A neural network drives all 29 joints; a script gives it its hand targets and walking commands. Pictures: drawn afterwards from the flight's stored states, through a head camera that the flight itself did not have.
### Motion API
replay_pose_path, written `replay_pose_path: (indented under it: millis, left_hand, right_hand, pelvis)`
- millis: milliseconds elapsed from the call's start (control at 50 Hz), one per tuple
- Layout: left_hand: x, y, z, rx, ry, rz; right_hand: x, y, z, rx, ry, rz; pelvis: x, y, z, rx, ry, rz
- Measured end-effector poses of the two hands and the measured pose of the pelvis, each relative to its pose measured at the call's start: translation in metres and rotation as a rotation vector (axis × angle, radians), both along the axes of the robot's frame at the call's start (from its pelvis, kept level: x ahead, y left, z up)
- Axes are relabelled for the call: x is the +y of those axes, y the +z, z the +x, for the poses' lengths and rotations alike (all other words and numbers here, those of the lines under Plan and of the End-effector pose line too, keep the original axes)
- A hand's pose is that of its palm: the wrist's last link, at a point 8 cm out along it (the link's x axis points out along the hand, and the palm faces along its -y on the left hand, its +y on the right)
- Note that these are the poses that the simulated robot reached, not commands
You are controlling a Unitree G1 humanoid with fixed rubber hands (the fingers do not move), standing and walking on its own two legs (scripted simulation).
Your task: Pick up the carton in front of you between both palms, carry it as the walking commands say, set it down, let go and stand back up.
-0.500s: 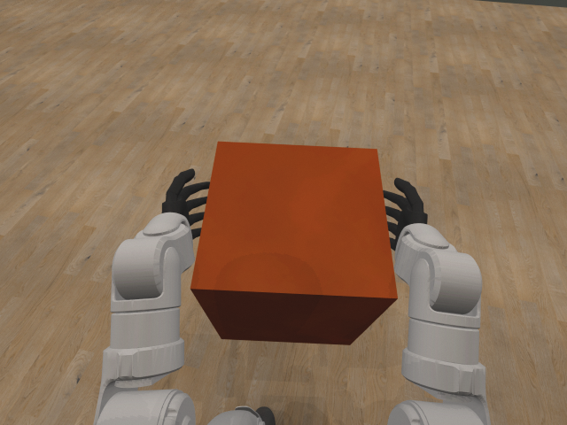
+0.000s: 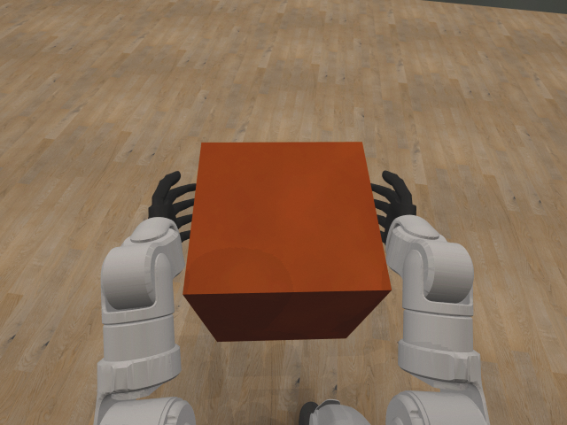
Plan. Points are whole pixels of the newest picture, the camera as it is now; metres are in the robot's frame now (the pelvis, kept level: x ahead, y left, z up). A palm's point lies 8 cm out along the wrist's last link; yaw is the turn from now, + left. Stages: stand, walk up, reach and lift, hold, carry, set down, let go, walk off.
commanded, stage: carry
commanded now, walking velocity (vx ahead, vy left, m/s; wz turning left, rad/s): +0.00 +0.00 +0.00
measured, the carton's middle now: (282, 252) +0.34 -0.01 +0.05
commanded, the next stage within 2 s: hold in 1.54 s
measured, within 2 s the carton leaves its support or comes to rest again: neither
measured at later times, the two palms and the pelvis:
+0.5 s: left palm (171, 171) +0.45 +0.16 +0.11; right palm (367, 168) +0.45 -0.14 +0.11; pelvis +0.20 +0.01 +0.01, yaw +0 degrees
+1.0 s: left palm (170, 185) +0.46 +0.17 +0.06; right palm (351, 185) +0.46 -0.13 +0.06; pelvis +0.19 +0.02 +0.00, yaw -1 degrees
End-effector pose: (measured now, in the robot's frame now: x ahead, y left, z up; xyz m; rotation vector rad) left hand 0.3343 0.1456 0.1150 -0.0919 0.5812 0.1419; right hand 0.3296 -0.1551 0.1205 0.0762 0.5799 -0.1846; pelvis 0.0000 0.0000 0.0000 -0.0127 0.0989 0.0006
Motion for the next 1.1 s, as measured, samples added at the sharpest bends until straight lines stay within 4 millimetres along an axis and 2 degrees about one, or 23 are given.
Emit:
replay_pose_path:
  millis: [40,80,140,200,280,400,520,620,720,1100]
  left_hand:
    - [-0.006,-0.002,0.026,-0.003,0.010,0.008]
    - [-0.011,-0.008,0.047,0.015,0.022,0.025]
    - [-0.012,-0.020,0.061,0.084,0.050,0.025]
    - [-0.009,-0.026,0.064,0.121,0.103,-0.009]
    - [-0.005,-0.019,0.075,0.096,0.084,0.022]
    - [0.003,-0.002,0.100,0.028,0.027,0.037]
    - [0.013,-0.009,0.114,0.064,0.010,0.018]
    - [0.018,-0.020,0.120,0.105,-0.004,0.033]
    - [0.022,-0.033,0.118,0.133,-0.017,0.049]
    - [0.026,-0.068,0.132,0.124,-0.059,0.112]
  right_hand:
    - [-0.006,-0.006,0.029,-0.003,0.013,0.004]
    - [-0.011,-0.015,0.054,0.015,0.028,0.016]
    - [-0.012,-0.029,0.075,0.083,0.042,0.034]
    - [-0.009,-0.036,0.086,0.121,0.035,0.078]
    - [-0.002,-0.032,0.096,0.095,0.057,0.066]
    - [0.006,-0.013,0.109,0.025,0.042,0.022]
    - [0.016,-0.009,0.121,0.063,0.043,-0.028]
    - [0.021,-0.021,0.125,0.104,0.039,-0.028]
    - [0.024,-0.036,0.121,0.131,0.039,-0.033]
    - [0.027,-0.072,0.134,0.126,0.078,-0.090]
  pelvis:
    - [-0.009,-0.009,0.031,-0.011,0.017,0.010]
    - [-0.014,-0.011,0.053,-0.012,0.020,-0.007]
    - [-0.020,-0.003,0.075,-0.009,0.032,0.003]
    - [-0.024,0.008,0.097,-0.006,0.036,0.021]
    - [-0.022,0.014,0.124,-0.010,0.027,0.030]
    - [-0.004,0.009,0.168,-0.034,0.015,0.000]
    - [0.007,0.006,0.204,-0.047,0.002,0.021]
    - [0.014,0.004,0.215,-0.049,-0.003,0.020]
    - [0.019,0.001,0.215,-0.054,-0.007,0.017]
    - [0.024,0.002,0.187,-0.066,-0.009,0.010]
